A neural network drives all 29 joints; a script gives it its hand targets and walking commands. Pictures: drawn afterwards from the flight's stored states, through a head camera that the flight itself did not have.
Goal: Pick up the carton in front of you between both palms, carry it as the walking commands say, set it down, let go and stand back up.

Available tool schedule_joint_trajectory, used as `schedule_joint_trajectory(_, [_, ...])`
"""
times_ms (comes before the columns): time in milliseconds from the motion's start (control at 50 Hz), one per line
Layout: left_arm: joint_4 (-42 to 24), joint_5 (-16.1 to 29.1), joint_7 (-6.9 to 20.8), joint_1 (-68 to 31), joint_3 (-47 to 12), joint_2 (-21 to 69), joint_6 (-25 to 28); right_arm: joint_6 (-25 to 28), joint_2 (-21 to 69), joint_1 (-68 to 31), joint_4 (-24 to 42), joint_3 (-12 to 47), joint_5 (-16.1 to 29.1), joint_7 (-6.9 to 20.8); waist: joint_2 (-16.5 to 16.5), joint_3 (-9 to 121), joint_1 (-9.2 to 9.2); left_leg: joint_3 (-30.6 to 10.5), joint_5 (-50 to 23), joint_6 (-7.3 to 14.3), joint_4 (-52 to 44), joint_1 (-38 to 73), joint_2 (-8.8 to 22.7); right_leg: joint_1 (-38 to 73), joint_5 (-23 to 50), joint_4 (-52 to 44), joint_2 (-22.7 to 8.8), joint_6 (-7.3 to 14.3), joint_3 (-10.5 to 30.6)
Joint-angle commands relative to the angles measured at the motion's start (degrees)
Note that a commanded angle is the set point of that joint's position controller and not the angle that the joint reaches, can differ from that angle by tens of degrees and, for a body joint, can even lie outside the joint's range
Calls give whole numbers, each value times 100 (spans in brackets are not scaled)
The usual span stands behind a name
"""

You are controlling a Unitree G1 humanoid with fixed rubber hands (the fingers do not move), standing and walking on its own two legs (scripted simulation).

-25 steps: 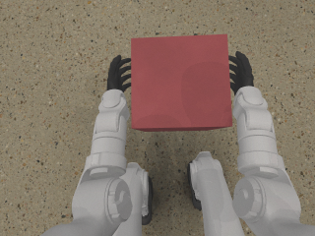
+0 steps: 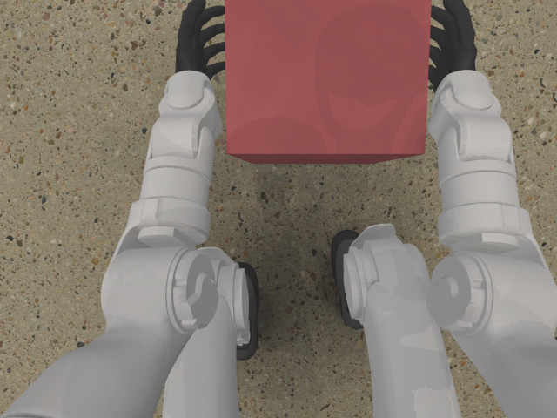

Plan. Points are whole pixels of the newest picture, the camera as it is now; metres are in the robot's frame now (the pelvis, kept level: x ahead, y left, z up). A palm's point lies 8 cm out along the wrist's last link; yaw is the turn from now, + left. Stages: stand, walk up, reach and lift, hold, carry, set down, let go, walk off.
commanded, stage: set down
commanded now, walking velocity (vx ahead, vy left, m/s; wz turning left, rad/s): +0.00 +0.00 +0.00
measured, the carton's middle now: (317, 88) +0.51 -0.09 -0.21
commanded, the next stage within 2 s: none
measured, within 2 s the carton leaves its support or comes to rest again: rests again in 0.98 s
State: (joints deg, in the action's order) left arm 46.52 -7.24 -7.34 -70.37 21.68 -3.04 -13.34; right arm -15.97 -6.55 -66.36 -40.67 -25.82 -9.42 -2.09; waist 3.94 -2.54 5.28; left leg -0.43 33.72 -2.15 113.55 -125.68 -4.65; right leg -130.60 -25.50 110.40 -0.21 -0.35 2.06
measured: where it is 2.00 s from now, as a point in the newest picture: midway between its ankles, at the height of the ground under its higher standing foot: (297, 311)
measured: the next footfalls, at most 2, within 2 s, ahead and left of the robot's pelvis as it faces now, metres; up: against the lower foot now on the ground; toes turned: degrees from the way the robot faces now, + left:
none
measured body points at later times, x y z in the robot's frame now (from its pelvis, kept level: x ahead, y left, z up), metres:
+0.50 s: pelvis +0.00 +0.00 -0.05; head +0.35 -0.04 +0.22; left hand +0.55 +0.05 -0.22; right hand +0.51 -0.25 -0.21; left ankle +0.10 +0.12 -0.39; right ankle +0.13 -0.12 -0.39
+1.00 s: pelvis +0.00 +0.01 -0.06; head +0.36 -0.02 +0.20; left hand +0.55 +0.04 -0.23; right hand +0.50 -0.26 -0.23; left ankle +0.10 +0.12 -0.39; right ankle +0.13 -0.12 -0.39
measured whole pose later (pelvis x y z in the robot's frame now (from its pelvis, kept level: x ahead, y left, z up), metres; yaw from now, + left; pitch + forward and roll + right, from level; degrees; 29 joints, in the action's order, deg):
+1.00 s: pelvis +0.00 +0.01 -0.06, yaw -1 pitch +38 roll +0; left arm 57.8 -5.0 -5.0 -81.3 15.6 -7.0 -9.8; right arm -10.1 -18.2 -77.7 -58.7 -24.6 -4.3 2.7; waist 2.3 -17.2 6.4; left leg -0.7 35.4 -1.6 127.1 -129.8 -6.8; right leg -133.4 -27.4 122.7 -1.3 -1.3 1.7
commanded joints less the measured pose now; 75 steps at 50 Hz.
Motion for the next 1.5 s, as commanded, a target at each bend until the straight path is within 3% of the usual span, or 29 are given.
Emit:
schedule_joint_trajectory(0, [-73, 671, 1229, -3481, -2564, 4918, 158, 190, 4613, -3565, 97, 2746, 781, 1406, -250, 6489, 387, 467, -999, 118, -755, 2051, -688, 4692, 1619, -455, 587, -256, -554])
schedule_joint_trajectory(100, [-133, 977, 1156, -3864, -2854, 4788, 241, 290, 4354, -3904, 101, 2852, 1021, 1452, -136, 6522, 511, 452, -1160, 105, -375, 2221, -656, 4520, 1763, -65, 512, -225, -593])
schedule_joint_trajectory(180, [-561, 1197, 1081, -4218, -3149, 4774, 356, 323, 4694, -3931, 171, 3083, 1440, 1514, -48, 6995, 442, 460, -1581, 122, -154, 2512, -659, 4705, 2301, 212, 507, -211, -567])
schedule_joint_trajectory(240, [-482, 1113, 1076, -4126, -3141, 4776, 335, 253, 4829, -3907, 71, 3125, 1556, 1616, 62, 6713, 357, 451, -1612, 170, -64, 2564, -642, 4291, 2215, 291, 526, -201, -569])
schedule_joint_trajectory(580, [223, 1001, 1147, -4110, -2646, 4388, 492, 464, 4227, -3811, -813, 2289, 1241, 1647, 329, 5034, 482, 363, -1086, 190, 82, 1710, -610, 3304, 1581, 468, 456, -63, -490])
schedule_joint_trajectory(720, [453, 881, 1152, -4048, -2535, 4133, 498, 510, 3974, -3848, -1144, 2030, 1194, 1745, 472, 4513, 412, 327, -984, 211, 124, 1655, -562, 2826, 1351, 547, 445, -36, -462])
schedule_joint_trajectory(960, [1008, 388, 1255, -3386, -1949, 3507, 426, 541, 3330, -3583, -1653, 1597, 829, 1800, 240, 3321, 250, 247, -705, 266, 138, 1334, -518, 2298, 855, 521, 449, 23, -399])
schedule_joint_trajectory(1140, [1330, 44, 1258, -2976, -1582, 2956, 414, 594, 2779, -3383, -1917, 1370, 729, 1690, 181, 2831, 123, 242, -537, 239, 189, 1232, -454, 2261, 652, 514, 410, 7, -313])
schedule_joint_trajectory(1240, [1299, 16, 1080, -2945, -1429, 2069, 517, 779, 1896, -3201, -2018, 1145, 753, 1446, 157, 3006, 161, 251, -510, 155, 190, 1408, -356, 2495, 665, 535, 320, -85, -344])
schedule_joint_trajectory(1280, [1259, 14, 758, -2691, -1166, 696, 651, 997, 529, -2788, -2148, 846, 743, 1079, 120, 3141, 173, 273, -502, 74, 159, 1577, -262, 2710, 712, 524, 224, -165, -364])
schedule_joint_trajectory(1320, [1132, 217, 196, -2324, -908, -1521, 859, 1319, -1622, -2118, -2342, 348, 849, 451, 82, 3324, 225, 313, -479, -28, 137, 1874, -120, 2979, 769, 517, 85, -228, -363])
schedule_joint_trajectory(1380, [1272, 980, -40, -2659, -1493, -1867, 950, 1630, -2322, -2541, -2310, 580, 1427, 2, 170, 3761, 368, 167, -734, -85, 254, 2005, -27, 3252, 1162, 548, 16, -163, -303])
schedule_joint_trajectory(1480, [804, 1853, 41, -2958, -2211, -1851, 1043, 1834, -2654, -2793, -2124, 972, 1927, -74, 257, 4497, 725, 119, -1215, -123, 391, 2075, 61, 3637, 1840, 609, -104, -41, -244])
